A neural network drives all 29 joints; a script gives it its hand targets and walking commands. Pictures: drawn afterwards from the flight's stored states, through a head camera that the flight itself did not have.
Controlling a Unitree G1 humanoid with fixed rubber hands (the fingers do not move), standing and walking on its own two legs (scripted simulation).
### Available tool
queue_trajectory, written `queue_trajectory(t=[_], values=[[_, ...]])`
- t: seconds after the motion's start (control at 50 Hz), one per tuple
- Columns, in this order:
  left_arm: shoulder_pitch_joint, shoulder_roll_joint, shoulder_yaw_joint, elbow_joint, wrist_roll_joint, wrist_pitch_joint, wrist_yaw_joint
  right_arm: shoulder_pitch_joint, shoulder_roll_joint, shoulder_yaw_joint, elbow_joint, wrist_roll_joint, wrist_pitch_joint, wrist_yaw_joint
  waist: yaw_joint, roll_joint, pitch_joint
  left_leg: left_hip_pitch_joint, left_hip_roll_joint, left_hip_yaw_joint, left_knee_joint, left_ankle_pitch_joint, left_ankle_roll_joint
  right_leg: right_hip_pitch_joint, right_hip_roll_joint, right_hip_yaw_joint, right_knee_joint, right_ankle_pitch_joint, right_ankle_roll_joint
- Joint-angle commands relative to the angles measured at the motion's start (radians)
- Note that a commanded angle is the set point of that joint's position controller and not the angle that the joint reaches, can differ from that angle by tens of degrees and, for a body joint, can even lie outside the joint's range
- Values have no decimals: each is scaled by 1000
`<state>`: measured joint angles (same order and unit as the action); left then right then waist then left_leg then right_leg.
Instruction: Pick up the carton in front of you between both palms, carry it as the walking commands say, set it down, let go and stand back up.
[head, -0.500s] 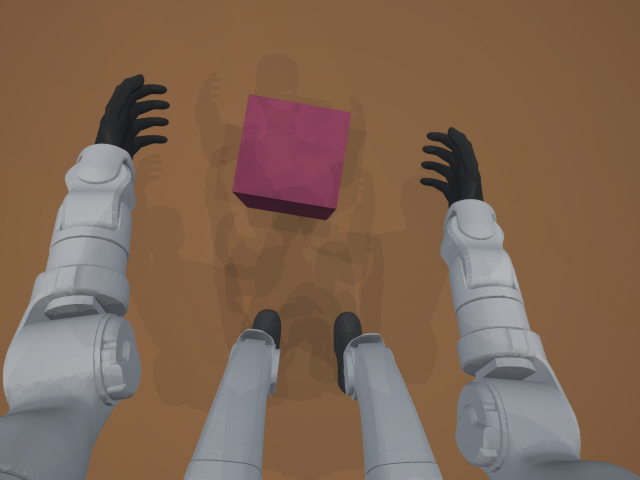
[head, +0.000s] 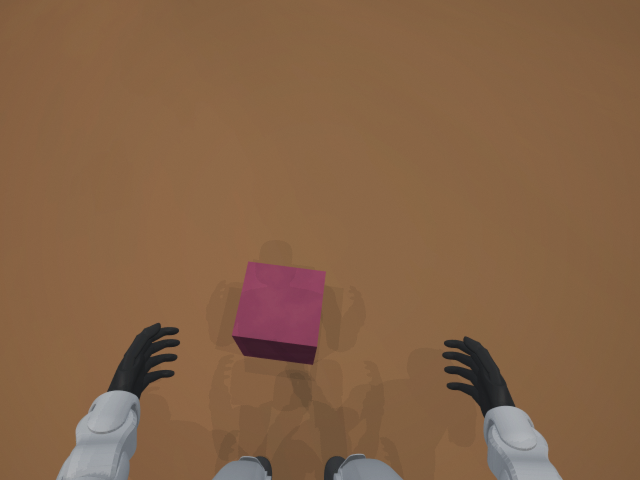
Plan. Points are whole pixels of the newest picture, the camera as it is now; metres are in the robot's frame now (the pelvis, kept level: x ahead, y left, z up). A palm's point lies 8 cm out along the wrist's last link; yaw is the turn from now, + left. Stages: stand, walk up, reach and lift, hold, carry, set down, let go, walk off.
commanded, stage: let go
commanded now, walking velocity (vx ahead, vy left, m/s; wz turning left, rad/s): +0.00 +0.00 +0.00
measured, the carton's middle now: (282, 316) +0.48 +0.07 -0.64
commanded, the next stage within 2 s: stand in 0.60 s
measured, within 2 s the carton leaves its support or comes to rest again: neither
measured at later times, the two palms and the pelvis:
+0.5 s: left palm (79, 437) +0.16 +0.26 -0.05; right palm (493, 442) +0.16 -0.20 -0.05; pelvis -0.01 +0.03 +0.01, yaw -1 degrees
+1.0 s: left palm (48, 450) +0.15 +0.31 -0.08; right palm (534, 461) +0.14 -0.26 -0.07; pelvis +0.02 +0.03 +0.01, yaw -1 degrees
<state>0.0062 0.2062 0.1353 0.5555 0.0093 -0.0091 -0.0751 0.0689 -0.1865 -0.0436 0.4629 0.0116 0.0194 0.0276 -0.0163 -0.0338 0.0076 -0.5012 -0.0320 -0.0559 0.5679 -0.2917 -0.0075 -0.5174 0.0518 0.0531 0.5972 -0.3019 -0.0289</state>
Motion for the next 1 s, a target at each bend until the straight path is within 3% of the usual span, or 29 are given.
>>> queue_trajectory(t=[0.0, 0.02, 0.04, 0.06, 0.12, 0.14, 0.2, 0.26, 0.28, 0.32, 0.34, 0.36, 0.4, 0.44, 0.46, 0.48, 0.52, 0.54, 0.56, 0.58, 0.6, 0.66, 0.72, 0.74, 0.8, 0.82, 0.9, 0.96, 0.98], values=[[132, 110, -7, -190, -16, -3, 4, 138, -82, -22, -160, 0, -12, 5, 6, -35, -295, 352, -12, 9, -75, 411, 1, 347, -44, 26, -102, 567, 66], [150, 109, -10, -181, -7, -5, 9, 122, -84, -5, -128, -9, -5, 13, 55, 5, -211, 328, -14, 40, -93, 448, -7, 324, -36, 18, -135, 547, 74], [126, 87, -33, -173, -29, 8, 14, 149, -98, 12, -124, 14, -14, 7, -6, -14, -146, 305, -12, 39, -118, 414, -2, 303, -59, 38, -166, 605, 66], [201, 126, -22, -131, -5, 16, 19, 184, -85, -10, -75, 13, -13, 7, 23, 17, -158, 330, -15, 31, -118, 409, 2, 285, -58, 49, -162, 595, 73], [155, 68, -99, -256, -32, 35, 5, 182, -115, 0, -138, 41, 13, 17, -1, 74, -179, 401, -16, 51, -141, 367, -9, 432, -35, 19, -190, 506, 49], [207, 91, -52, -230, -23, 44, 5, 140, -156, -45, -142, 2, 20, 16, 14, -11, -180, 400, -6, 41, -134, 340, -11, 419, -39, 23, -183, 479, 62], [187, 95, -69, -234, -16, 69, 16, 131, -120, 24, -122, 29, 42, 45, 54, 76, -17, 371, 0, 33, -166, 262, -4, 366, -42, 17, -223, 276, 43], [133, 135, -74, -241, -1, 107, 4, 96, -92, -24, -140, 0, 77, 44, -4, -5, 67, 374, 14, 17, -185, 169, 15, 317, -30, -6, -221, 173, 44], [165, 119, -59, -189, -10, 122, -1, 83, -82, 3, -184, 15, 82, 47, 37, 21, 15, 402, 11, 26, -156, 209, 9, 355, -21, -14, -207, 173, 41], [140, 125, -55, -231, -10, 129, -1, 72, -150, -81, -120, -24, 110, 49, 3, 14, 30, 442, 18, 30, -175, 209, 7, 313, -5, -26, -199, 168, 46], [164, 133, -25, -270, 7, 141, 2, 91, -152, -31, -158, -4, 105, 58, 79, 47, 23, 419, 13, 29, -163, 206, -4, 388, -22, -17, -208, 144, 33], [135, 63, -90, -273, 2, 143, -1, 138, -80, -32, -126, -19, 106, 50, -2, 77, 21, 434, 5, 41, -175, 211, -5, 360, -6, -19, -213, 180, 34], [152, 79, -72, -291, -21, 147, 6, 105, -151, -87, -140, -65, 125, 46, 14, 11, 7, 438, 25, 9, -166, 262, 0, 371, 2, -31, -180, 197, 43], [209, 118, -51, -181, -6, 169, 8, 61, -146, -33, -192, -38, 135, 55, 42, 56, 109, 407, 24, 32, -203, 151, -4, 365, -1, -43, -222, 92, 28], [183, 77, -102, -211, -4, 174, 7, 128, -103, -42, -119, -29, 135, 53, -6, 75, 100, 410, 26, 32, -203, 179, -9, 361, 5, -39, -206, 134, 29], [176, 92, -89, -237, -10, 165, 3, 97, -92, -22, -147, -24, 136, 61, 37, 66, 122, 384, 25, 29, -178, 137, -6, 382, -3, -32, -197, 102, 31], [175, 75, -82, -216, -12, 127, 31, 90, -133, -30, -216, -33, 192, 31, 14, 20, 31, 472, 33, 7, -170, 203, -2, 368, 28, -53, -183, 52, 33], [163, 106, -56, -197, -8, 120, 38, 125, -133, -28, -164, -25, 206, 17, 14, 78, 122, 423, 37, 14, -176, 235, 0, 327, 25, -55, -178, 65, 38], [170, 83, -78, -256, -2, 125, 34, 77, -141, -38, -228, -44, 206, 17, 10, 79, 29, 480, 56, -20, -174, 213, 3, 352, 18, -56, -165, 47, 27], [190, 199, -48, -88, 20, 90, 67, 35, -208, -38, -40, -29, 112, -26, 32, 78, 34, 211, 66, -17, -168, -53, -17, 313, -62, 7, -196, 70, 60], [174, 256, -42, -83, 34, 62, 86, 85, -246, -49, -39, -38, 72, -38, 1, 43, 68, 191, 59, -38, -162, -144, -10, 299, -74, 23, -155, -14, 41], [165, 236, -54, -74, 45, 34, 92, 89, -211, -42, 25, -51, 15, -38, -4, 12, 89, 239, 48, -43, -131, -223, 12, 133, -88, 88, -218, -245, 14], [149, 226, -48, -41, 41, 19, 82, 99, -214, -40, 75, -46, -6, -38, -12, 13, 15, 255, 75, -50, -130, -57, 16, 222, -91, 85, -185, -109, 8], [180, 189, -60, -27, 26, 20, 79, 80, -234, -39, 92, -57, -15, -41, 23, 21, 34, 263, 108, -115, -157, -35, 39, 214, -69, 53, -133, 11, 12], [221, 221, -61, 5, 23, 19, 86, 89, -289, -50, 110, -51, -29, -42, 0, 150, -28, 289, 114, -90, -144, 103, 41, 286, -95, 99, -130, 130, 17], [206, 237, -49, 27, 31, 8, 89, 73, -239, -33, 133, -49, -25, -51, 17, 57, -51, 256, 109, -86, -125, 171, 34, 327, -89, 71, -113, 145, 7], [185, 214, -58, 43, 28, -4, 90, 82, -266, -27, 190, -51, -47, -56, 34, 14, -105, 321, 101, -62, -111, 281, 24, 362, -105, 64, -129, 241, 3], [209, 270, -52, 87, 23, 6, 100, 113, -300, -34, 222, -45, -37, -56, 9, 73, -91, 396, 114, -53, -84, 458, 26, 338, -117, 73, -130, 404, 18], [225, 266, -59, 87, 15, 1, 100, 125, -275, -18, 237, -35, -35, -59, 27, 20, -126, 406, 109, -41, -60, 527, 25, 383, -115, 65, -104, 466, 8]])
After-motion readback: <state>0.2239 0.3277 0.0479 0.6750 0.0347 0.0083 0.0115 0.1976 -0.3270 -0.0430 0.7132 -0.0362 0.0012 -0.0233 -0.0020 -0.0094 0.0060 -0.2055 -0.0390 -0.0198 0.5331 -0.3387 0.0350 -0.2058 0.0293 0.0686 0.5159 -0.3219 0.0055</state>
